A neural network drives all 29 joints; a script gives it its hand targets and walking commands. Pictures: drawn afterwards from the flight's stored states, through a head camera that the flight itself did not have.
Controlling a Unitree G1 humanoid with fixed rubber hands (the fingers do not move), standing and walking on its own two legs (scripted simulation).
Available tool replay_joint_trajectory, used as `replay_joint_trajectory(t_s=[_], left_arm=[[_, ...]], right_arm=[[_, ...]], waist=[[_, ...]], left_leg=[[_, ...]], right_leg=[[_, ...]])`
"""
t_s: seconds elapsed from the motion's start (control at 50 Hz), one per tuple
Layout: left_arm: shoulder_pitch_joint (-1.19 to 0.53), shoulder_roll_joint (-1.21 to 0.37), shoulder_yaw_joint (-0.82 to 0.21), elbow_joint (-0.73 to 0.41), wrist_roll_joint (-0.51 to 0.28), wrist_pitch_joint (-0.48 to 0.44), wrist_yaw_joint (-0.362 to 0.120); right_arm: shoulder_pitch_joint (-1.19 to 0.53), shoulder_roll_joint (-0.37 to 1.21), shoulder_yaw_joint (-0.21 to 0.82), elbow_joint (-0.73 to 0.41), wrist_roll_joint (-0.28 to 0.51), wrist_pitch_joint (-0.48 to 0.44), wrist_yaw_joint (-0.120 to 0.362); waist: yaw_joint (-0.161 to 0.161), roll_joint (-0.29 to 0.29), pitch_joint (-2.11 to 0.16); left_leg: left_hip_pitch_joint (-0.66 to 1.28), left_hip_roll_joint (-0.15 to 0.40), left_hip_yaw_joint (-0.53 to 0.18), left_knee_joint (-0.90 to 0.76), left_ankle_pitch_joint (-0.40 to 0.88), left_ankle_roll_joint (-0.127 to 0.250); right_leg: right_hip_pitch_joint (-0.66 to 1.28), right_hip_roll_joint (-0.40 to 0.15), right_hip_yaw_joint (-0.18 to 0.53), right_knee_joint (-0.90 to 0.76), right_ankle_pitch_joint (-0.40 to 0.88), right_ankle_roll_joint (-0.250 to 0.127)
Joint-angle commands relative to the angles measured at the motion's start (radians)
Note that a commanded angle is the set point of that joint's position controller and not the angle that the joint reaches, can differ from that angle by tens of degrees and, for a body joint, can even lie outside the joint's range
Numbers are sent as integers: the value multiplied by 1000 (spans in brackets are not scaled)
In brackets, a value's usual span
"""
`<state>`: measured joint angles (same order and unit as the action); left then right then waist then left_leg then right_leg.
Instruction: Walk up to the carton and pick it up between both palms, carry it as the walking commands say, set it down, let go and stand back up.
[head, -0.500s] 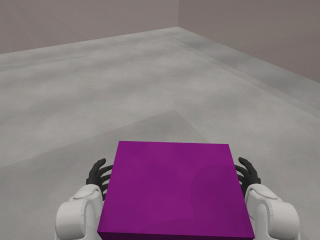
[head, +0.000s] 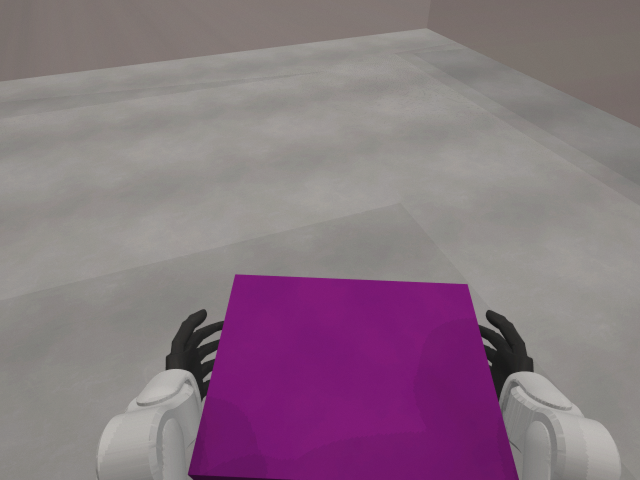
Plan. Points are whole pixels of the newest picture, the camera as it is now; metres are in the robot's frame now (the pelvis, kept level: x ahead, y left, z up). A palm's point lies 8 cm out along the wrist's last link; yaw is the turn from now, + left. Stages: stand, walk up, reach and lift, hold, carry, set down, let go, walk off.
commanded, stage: carry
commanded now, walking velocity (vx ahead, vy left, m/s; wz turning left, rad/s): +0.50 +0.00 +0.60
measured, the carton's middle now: (344, 408) +0.22 +0.00 +0.02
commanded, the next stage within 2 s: none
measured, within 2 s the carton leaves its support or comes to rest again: neither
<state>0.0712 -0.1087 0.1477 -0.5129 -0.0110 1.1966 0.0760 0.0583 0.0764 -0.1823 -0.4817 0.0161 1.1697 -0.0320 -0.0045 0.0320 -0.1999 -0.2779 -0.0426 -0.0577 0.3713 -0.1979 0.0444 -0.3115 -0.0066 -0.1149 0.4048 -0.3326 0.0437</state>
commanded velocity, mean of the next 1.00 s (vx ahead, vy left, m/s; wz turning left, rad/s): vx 0.31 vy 0.00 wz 0.37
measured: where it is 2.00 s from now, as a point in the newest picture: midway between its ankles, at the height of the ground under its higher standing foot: (261, 326)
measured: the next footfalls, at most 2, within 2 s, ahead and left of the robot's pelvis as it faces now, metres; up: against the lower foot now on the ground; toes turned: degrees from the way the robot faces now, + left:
left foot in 0.38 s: +0.32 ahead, +0.18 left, +0.00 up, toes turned +22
right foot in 0.76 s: +0.72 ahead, +0.08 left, +0.00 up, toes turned +19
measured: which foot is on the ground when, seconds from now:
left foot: down 0.00-0.00, up 0.02-0.36, down 0.38-0.78, up 0.80-1.00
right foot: down 0.00-0.42, up 0.44-0.74, down 0.76-1.00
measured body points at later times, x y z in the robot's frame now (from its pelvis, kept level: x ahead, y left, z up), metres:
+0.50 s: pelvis +0.29 +0.08 -0.03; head +0.29 +0.06 +0.42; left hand +0.45 +0.32 +0.03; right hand +0.56 -0.02 +0.01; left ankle +0.28 +0.17 -0.75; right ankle +0.11 -0.10 -0.62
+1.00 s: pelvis +0.61 +0.14 -0.01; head +0.61 +0.11 +0.44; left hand +0.68 +0.41 +0.06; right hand +0.91 +0.14 +0.04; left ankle +0.58 +0.24 -0.73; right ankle +0.69 +0.07 -0.75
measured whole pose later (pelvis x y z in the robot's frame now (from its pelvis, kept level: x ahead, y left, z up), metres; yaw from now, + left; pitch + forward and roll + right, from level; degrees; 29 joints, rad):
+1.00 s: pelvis +0.61 +0.14 -0.01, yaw +33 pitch +3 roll +0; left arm 0.14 -0.15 0.16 -0.54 0.01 1.15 0.09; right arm 0.03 0.05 -0.15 -0.43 0.03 1.15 -0.03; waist 0.06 0.06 -0.10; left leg -0.40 0.02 0.10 0.63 -0.38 0.02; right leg -0.31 -0.07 -0.23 0.48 -0.21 -0.03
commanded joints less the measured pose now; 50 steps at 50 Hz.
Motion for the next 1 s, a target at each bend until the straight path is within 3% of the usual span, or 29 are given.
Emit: replay_joint_trajectory(t_s=[0.0, 0.06, 0.12, 0.22, 0.28, 0.32, 0.34, 0.36, 0.38, 0.4, 0.42, 0.44, 0.48, 0.52, 0.54, 0.58, 0.62, 0.66, 0.68, 0.7, 0.72, 0.74, 0.76, 0.78, 0.82, 0.84, 0.9, 0.96, 0.98], left_arm=[[-481, -676, -740, -208, -221, -56, -67], [-469, -715, -741, -207, -220, -64, -62], [-524, -676, -763, -261, -241, -65, -72], [-497, -639, -766, -261, -266, -59, -89], [-408, -632, -738, -207, -264, -50, -100], [-420, -626, -747, -214, -278, -49, -104], [-440, -616, -746, -227, -269, -51, -108], [-460, -625, -756, -252, -273, -53, -112], [-427, -634, -751, -240, -271, -58, -119], [-448, -653, -757, -242, -280, -80, -134], [-485, -708, -758, -237, -286, -100, -142], [-473, -768, -765, -225, -283, -120, -146], [-445, -829, -782, -220, -267, -152, -153], [-385, -840, -768, -196, -233, -159, -146], [-367, -832, -776, -206, -220, -163, -141], [-279, -765, -776, -182, -192, -155, -117], [-272, -693, -787, -219, -171, -148, -93], [-304, -651, -788, -268, -170, -134, -71], [-309, -629, -778, -271, -168, -125, -66], [-295, -603, -761, -263, -163, -113, -65], [-329, -572, -752, -259, -165, -102, -62], [-299, -550, -720, -220, -164, -89, -63], [-318, -566, -721, -221, -165, -85, -67], [-290, -582, -693, -152, -162, -69, -68], [-330, -652, -710, -152, -199, -64, -87], [-366, -685, -725, -156, -219, -64, -95], [-469, -750, -760, -182, -262, -79, -120], [-522, -763, -803, -231, -304, -89, -141], [-523, -760, -814, -230, -308, -88, -145]], right_arm=[[-431, 703, 782, -180, 230, -7, 72], [-472, 711, 796, -198, 271, -8, 85], [-451, 736, 785, -167, 264, -18, 81], [-383, 729, 774, -154, 217, -20, 49], [-371, 694, 776, -195, 210, -18, 34], [-339, 695, 762, -170, 195, -16, 27], [-322, 705, 762, -159, 201, -20, 26], [-302, 705, 756, -140, 193, -24, 28], [-295, 716, 766, -132, 200, -30, 28], [-290, 762, 775, -139, 209, -48, 36], [-386, 823, 808, -183, 222, -67, 37], [-441, 875, 834, -232, 241, -88, 42], [-477, 906, 865, -260, 269, -110, 64], [-424, 887, 858, -252, 274, -122, 81], [-402, 883, 865, -241, 276, -122, 90], [-303, 805, 849, -197, 259, -111, 93], [-251, 736, 836, -196, 255, -95, 100], [-220, 695, 828, -191, 260, -72, 103], [-220, 670, 821, -192, 253, -63, 98], [-242, 633, 815, -204, 243, -54, 89], [-271, 613, 803, -213, 235, -44, 85], [-298, 580, 812, -204, 245, -34, 80], [-366, 595, 816, -224, 266, -38, 77], [-385, 579, 814, -214, 262, -28, 71], [-402, 639, 809, -223, 250, -23, 74], [-373, 689, 784, -174, 234, -25, 71], [-419, 788, 791, -160, 228, -38, 69], [-404, 801, 782, -170, 200, -53, 65], [-383, 796, 767, -157, 187, -56, 63]], waist=[[18, -196, -43], [35, -132, -40], [34, -108, 20], [41, -213, 73], [28, -278, 19], [-4, -283, -104], [-54, -233, -197], [-69, -5, -240], [-41, 153, -247], [-51, 82, -217], [-45, -21, -172], [-33, -98, -156], [-19, -142, -111], [-19, 57, -86], [-13, 129, -70], [-10, 216, -86], [-10, 235, -105], [9, 179, -135], [25, 107, -184], [48, 8, -220], [51, -222, -217], [27, -250, -190], [17, -116, -118], [16, -119, -116], [24, -260, -57], [20, -262, -44], [5, -275, -63], [-14, -199, -122], [-17, -99, -131]], left_leg=[[-528, 92, 60, 495, -143, -36], [-482, 135, 98, 426, -165, -21], [-440, 103, 168, 412, -123, -24], [-369, 77, 277, 321, -57, -23], [-172, -19, 394, 213, -37, 0], [85, -89, 424, 94, 56, 40], [378, -37, 258, 110, 70, 113], [624, 235, -176, 85, 206, 242], [742, 432, -547, -3, 542, 379], [723, 418, -509, 17, 724, 411], [720, 398, -451, 60, 800, 368], [676, 358, -362, 39, 735, 277], [439, 273, -220, -48, 532, 165], [262, 280, -187, -156, 314, 171], [212, 262, -144, -161, 302, 164], [238, 201, -18, -87, 487, 129], [267, 167, 26, -47, 576, 94], [169, 128, 92, 73, 662, 62], [50, 103, 117, 200, 600, 38], [-145, 83, 135, 358, 389, 6], [-327, -10, 170, 677, -106, -32], [-318, 10, 93, 865, -368, -17], [-261, 58, 42, 870, -371, -8], [-268, 87, 33, 740, -348, 2], [-200, 120, 73, 442, -379, -9], [-157, 102, 112, 370, -329, -22], [-18, 91, 127, 245, -166, -26], [117, 81, 130, 68, 69, -20], [136, 114, 98, 42, 145, -13]], right_leg=[[433, -494, 470, -318, -400, -177], [419, -462, 338, -299, -115, -208], [367, -378, 143, -242, 54, -145], [348, -336, -35, -185, 343, -80], [379, -290, -180, 48, 961, -26], [359, -241, -230, 309, 1161, 14], [137, -209, -206, 517, 1059, 47], [-221, -130, -160, 842, 468, 64], [-477, 10, -28, 1064, -232, 73], [-517, -34, 134, 1133, -246, 71], [-600, -49, 130, 1092, -261, 65], [-592, -86, 146, 975, -223, 45], [-392, -122, 114, 759, -132, 33], [-281, -88, 37, 509, -99, 37], [-215, -86, 32, 426, -33, 30], [-147, -55, 6, 236, 118, 20], [-82, -6, -57, 120, 231, 10], [139, 40, -132, -4, 379, -12], [345, -6, -95, 11, 399, -42], [533, -141, 21, 46, 399, -93], [595, -401, 366, -39, 487, -212], [479, -501, 522, -99, 548, -286], [323, -460, 503, -119, 572, -264], [293, -460, 448, -121, 525, -244], [193, -381, 279, -116, 394, -176], [151, -329, 190, -116, 358, -160], [28, -286, 116, -146, 140, -123], [23, -227, 16, -77, 173, -53], [19, -209, -18, -35, 184, -27]])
